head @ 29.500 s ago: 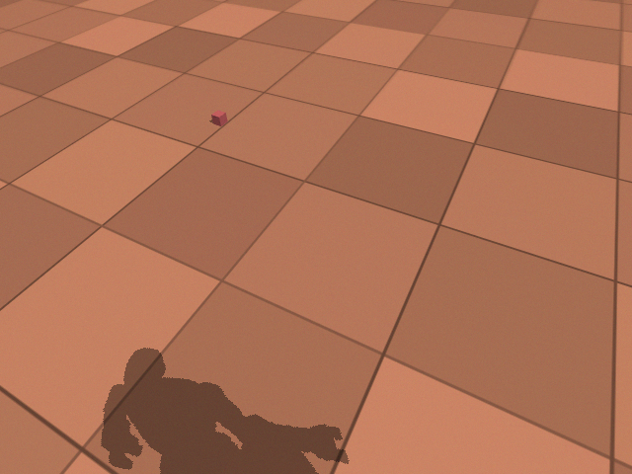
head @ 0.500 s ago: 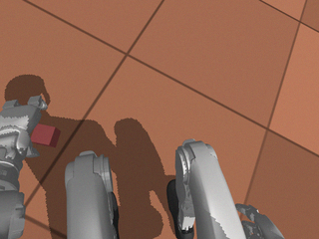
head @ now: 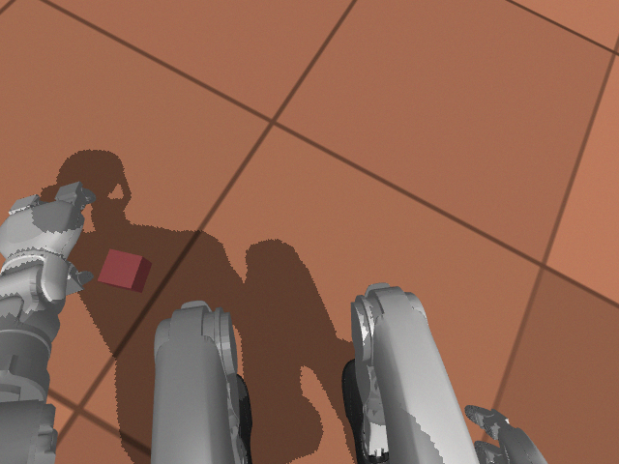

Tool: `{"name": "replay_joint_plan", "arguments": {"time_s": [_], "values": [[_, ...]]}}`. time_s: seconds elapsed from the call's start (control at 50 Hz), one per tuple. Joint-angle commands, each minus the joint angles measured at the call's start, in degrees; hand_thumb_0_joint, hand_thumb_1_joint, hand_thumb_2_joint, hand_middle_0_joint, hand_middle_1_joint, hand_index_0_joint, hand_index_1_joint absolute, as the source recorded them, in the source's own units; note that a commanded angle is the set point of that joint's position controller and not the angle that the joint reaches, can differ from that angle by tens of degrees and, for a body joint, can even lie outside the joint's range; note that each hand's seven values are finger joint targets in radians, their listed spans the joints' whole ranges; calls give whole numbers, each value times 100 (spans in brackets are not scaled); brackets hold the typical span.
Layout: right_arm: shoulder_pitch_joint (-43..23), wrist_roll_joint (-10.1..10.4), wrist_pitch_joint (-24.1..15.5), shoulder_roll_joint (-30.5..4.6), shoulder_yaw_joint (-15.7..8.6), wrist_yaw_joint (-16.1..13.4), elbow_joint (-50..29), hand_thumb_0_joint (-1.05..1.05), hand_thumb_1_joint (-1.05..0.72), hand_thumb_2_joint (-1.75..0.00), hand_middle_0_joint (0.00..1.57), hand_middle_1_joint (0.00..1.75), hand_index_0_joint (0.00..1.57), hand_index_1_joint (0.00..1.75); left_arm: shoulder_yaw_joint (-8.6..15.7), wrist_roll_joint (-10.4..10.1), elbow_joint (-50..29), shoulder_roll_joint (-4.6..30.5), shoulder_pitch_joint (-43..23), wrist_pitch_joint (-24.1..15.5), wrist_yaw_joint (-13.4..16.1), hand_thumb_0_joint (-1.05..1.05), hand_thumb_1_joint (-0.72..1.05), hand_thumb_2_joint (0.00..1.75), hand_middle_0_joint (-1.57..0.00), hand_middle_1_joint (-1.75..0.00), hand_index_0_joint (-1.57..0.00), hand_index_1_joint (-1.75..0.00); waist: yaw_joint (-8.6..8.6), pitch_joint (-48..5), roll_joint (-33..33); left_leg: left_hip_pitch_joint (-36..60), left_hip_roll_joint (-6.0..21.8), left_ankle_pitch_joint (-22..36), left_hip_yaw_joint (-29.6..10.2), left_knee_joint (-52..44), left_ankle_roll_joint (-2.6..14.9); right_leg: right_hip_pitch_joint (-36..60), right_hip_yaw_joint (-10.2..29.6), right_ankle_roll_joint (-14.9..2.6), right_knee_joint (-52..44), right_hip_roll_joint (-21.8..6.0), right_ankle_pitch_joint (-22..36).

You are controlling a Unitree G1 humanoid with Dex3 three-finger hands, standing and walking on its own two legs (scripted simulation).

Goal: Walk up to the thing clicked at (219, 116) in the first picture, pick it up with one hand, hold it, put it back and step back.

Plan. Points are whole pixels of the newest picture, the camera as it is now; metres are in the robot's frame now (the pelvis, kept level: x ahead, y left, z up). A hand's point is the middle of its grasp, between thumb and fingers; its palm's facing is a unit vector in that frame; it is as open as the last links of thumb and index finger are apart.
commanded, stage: home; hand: left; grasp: from above
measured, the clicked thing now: (126, 271) +0.42 +0.32 -0.35
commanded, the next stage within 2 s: none
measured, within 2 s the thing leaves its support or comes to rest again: neither
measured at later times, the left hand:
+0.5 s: hand (4, 372) +0.26 +0.24 +0.09, palm faces -0.10 -0.86 -0.49, open 7.5 cm
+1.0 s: hand out of the picture +0.23 +0.20 +0.29, palm faces +0.18 -0.96 -0.21, open 7.4 cm
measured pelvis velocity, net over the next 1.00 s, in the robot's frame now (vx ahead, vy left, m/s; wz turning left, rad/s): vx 0.08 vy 0.00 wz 0.12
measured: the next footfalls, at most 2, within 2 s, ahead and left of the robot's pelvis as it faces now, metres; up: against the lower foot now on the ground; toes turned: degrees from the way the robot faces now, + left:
none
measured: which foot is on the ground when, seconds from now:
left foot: down 0.00-1.00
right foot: down 0.00-1.00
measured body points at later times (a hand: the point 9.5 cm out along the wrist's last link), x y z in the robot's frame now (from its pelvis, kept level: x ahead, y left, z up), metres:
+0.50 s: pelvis +0.02 +0.00 +0.19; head +0.15 +0.03 +0.62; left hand +0.26 +0.28 +0.12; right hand +0.25 -0.23 +0.10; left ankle +0.08 +0.12 -0.34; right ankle +0.09 -0.13 -0.34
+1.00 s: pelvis +0.08 +0.00 +0.34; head +0.10 +0.01 +0.78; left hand +0.22 +0.25 +0.31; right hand +0.25 -0.23 +0.26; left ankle +0.08 +0.12 -0.34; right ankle +0.09 -0.13 -0.34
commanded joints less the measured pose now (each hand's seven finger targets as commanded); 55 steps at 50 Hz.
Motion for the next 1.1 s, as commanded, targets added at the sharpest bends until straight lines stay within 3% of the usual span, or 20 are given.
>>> {"name": "replay_joint_plan", "arguments": {"time_s": [0.0, 0.02, 0.08, 0.14, 0.22, 0.24, 0.34, 0.36, 0.42, 0.46, 0.66, 0.76, 0.82, 0.94, 1.08], "values": [[884, 280, -24, -1347, -521, -169, -566, 0, -89, -90, 20, 30, 20, 30, 617, -1081, -2409, 1325, -16, 33, -326, 0, 41, 96, -22, -51, -21, -53, 371, -4291, 591, 3386, -179, 959, 220, -2107, 122, 2752, -259, -314, -1953, 158, 1292], [830, 324, -7, -1320, -532, -196, -682, 0, -89, -90, 20, 30, 20, 30, 697, -1303, -2724, 1269, 356, 89, -381, 0, 46, 100, -23, -53, -22, -54, 443, -4298, 475, 3496, -166, 951, 218, -2260, 125, 2856, -227, -309, -2086, 163, 1293], [547, 436, 53, -1140, -515, -317, -833, 0, -90, -90, 20, 30, 20, 30, 623, -1740, -3292, 778, 849, 253, -511, 0, 70, 102, -23, -46, -22, -47, 314, -3805, 371, 3655, -132, 742, 71, -2710, 130, 2898, -187, -316, -2397, 152, 1185], [385, 517, 97, -1040, -514, -433, -972, 0, -90, -90, 20, 30, 20, 30, 900, -2100, -3912, 867, 974, 425, -562, 0, 90, 91, -20, -31, -20, -31, 427, -3843, 469, 3991, -116, 692, 141, -3026, 138, 3336, -49, -325, -2827, 131, 1103], [205, 583, -11, -957, -522, -589, -1178, 0, -90, -90, 20, 30, 20, 30, 409, -2778, -4477, -65, 2008, 695, -760, 0, 90, 90, -20, -30, -20, -30, 293, -3411, 399, 4493, -91, 333, 118, -3686, 139, 3718, -12, -311, -3400, 125, 861], [167, 600, -61, -972, -502, -642, -1195, 0, -90, -90, 20, 30, 20, 30, 453, -2970, -4597, -5, 2080, 772, -806, 0, 90, 90, -20, -30, -20, -30, 262, -3281, 432, 4601, -67, 202, 58, -3895, 136, 3848, -11, -302, -3510, 116, 781], [-51, 654, -305, -881, -419, -859, -1378, 0, -90, -90, 20, 30, 20, 30, 305, -3769, -5326, -353, 2783, 1121, -909, 0, 90, 90, -20, -30, -20, -30, 143, -2851, 475, 5336, -39, -40, -47, -4676, 99, 4341, 26, -280, -4184, 103, 614], [-83, 673, -344, -833, -407, -897, -1409, 0, -90, -90, 20, 30, 20, 30, 384, -3918, -5429, -348, 3044, 1198, -893, 0, 90, 90, -20, -30, -20, -30, 223, -2847, 488, 5581, -43, 129, -16, -4791, 85, 4526, 54, -288, -4352, 96, 700], [-99, 690, -466, -763, -340, -980, -1479, 0, -90, -90, 20, 30, 20, 30, 313, -4365, -5690, -596, 3403, 1383, -859, 0, 90, 90, -20, -30, -20, -30, 91, -2739, 401, 5960, -73, 361, 4, -5087, 81, 4985, 97, -290, -4743, 87, 842], [-92, 697, -534, -716, -304, -1046, -1486, 0, -90, -90, 20, 30, 20, 30, 399, -4602, -5737, -657, 3657, 1514, -814, 0, 90, 90, -20, -30, -20, -30, 133, -2451, 425, 6211, -75, 363, -4, -5407, 69, 5240, 134, -294, -5070, 79, 818], [327, 725, -744, -524, -59, -1367, -1682, 0, -90, -90, 20, 30, 20, 30, 305, -5541, -6508, -1408, 5166, 2429, -737, 0, 90, 90, -20, -30, -20, -30, 99, -1991, 320, 7862, -116, 1886, 45, -6681, -19, 7135, 124, -269, -6524, 90, 2004], [515, 678, -828, -444, 45, -1591, -1837, 0, -90, -90, 20, 30, 20, 30, 322, -5857, -6997, -1613, 5749, 2811, -751, 0, 90, 90, -20, -30, -20, -30, 106, -1526, 250, 8477, -167, 2209, 175, -7299, -3, 7942, 61, -232, -7355, 84, 2340], [602, 654, -920, -391, 55, -1696, -1904, 0, -90, -90, 20, 30, 20, 30, 368, -5938, -7293, -1701, 6161, 2953, -769, 0, 90, 90, -20, -30, -20, -30, 189, -1281, 231, 8805, -165, 2386, 195, -7619, -9, 8279, 40, -229, -7663, 78, 2483], [626, 573, -1096, -381, 37, -1782, -2002, 0, -90, -90, 20, 30, 20, 30, 214, -5888, -7553, -1828, 6602, 3037, -899, 0, 90, 90, -20, -30, -20, -30, 186, -782, 74, 9059, -160, 2489, 160, -8012, 2, 8539, -50, -219, -7992, 114, 2504], [559, 528, -1282, -466, -17, -1801, -2073, 0, -90, -90, 20, 30, 20, 30, 178, -5870, -7510, -1821, 6434, 3018, -1062, 0, 90, 90, -20, -30, -20, -30, 162, -404, -131, 9051, -192, 2048, 262, -8166, 40, 8477, -49, -169, -8227, 72, 2086]]}}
